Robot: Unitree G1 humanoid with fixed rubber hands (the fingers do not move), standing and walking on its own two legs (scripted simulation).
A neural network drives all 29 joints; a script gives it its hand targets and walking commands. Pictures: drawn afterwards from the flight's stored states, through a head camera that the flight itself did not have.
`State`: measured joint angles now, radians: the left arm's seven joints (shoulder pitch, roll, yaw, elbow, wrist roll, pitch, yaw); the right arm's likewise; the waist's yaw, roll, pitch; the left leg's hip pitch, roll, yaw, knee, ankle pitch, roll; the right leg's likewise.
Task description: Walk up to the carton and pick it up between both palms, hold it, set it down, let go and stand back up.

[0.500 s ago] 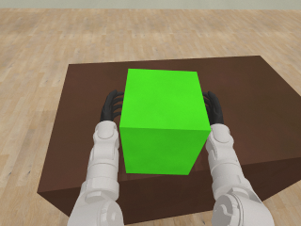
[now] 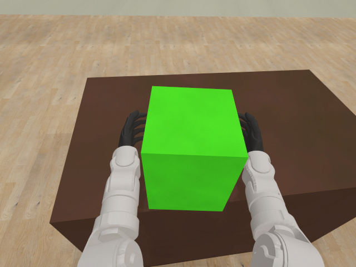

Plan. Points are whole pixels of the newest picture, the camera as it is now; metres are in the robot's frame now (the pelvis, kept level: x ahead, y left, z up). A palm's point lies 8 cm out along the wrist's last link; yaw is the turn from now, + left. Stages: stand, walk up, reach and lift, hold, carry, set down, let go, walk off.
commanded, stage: reach and lift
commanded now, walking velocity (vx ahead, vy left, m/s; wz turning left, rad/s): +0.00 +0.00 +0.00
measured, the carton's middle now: (188, 151) +0.41 +0.00 +0.03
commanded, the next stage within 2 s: none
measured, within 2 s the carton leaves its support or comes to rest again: leaves its support in 0.34 s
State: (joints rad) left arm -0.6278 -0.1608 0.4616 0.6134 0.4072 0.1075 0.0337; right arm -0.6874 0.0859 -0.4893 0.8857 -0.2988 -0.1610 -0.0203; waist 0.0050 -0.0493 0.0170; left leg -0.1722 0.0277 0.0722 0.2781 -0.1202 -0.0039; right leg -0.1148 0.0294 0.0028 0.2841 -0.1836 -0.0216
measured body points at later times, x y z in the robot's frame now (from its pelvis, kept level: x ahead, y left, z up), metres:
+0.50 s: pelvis -0.01 +0.00 +0.00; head -0.02 +0.02 +0.45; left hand +0.38 +0.16 +0.10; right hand +0.39 -0.13 +0.11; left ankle +0.02 +0.12 -0.75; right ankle -0.02 -0.10 -0.75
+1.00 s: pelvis -0.02 +0.01 +0.00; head -0.06 +0.04 +0.45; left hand +0.37 +0.18 +0.16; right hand +0.38 -0.12 +0.17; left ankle +0.02 +0.12 -0.75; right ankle -0.02 -0.10 -0.75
